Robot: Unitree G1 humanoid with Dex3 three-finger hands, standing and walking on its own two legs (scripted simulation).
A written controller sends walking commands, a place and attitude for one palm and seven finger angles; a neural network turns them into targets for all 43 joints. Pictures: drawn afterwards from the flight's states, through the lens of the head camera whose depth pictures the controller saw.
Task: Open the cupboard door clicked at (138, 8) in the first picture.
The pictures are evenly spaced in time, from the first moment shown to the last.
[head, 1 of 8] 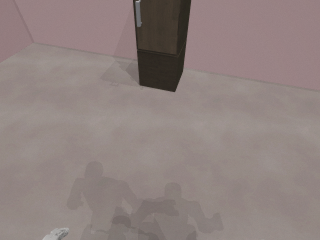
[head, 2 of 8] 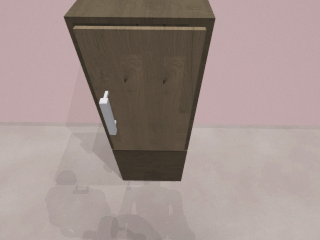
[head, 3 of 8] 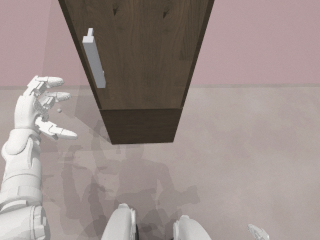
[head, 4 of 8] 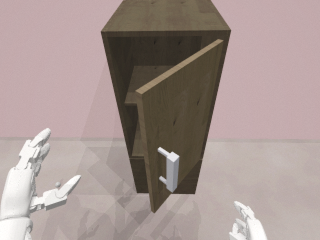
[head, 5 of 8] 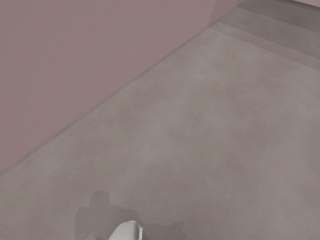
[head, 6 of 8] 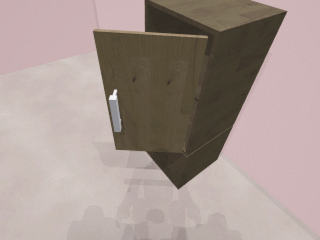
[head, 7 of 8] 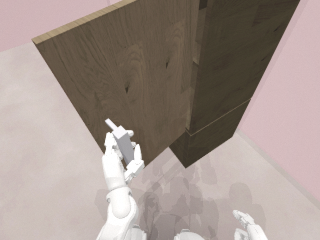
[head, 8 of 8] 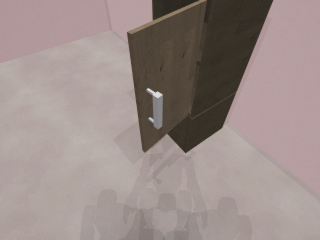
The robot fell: no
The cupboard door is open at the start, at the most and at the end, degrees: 0 101 100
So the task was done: yes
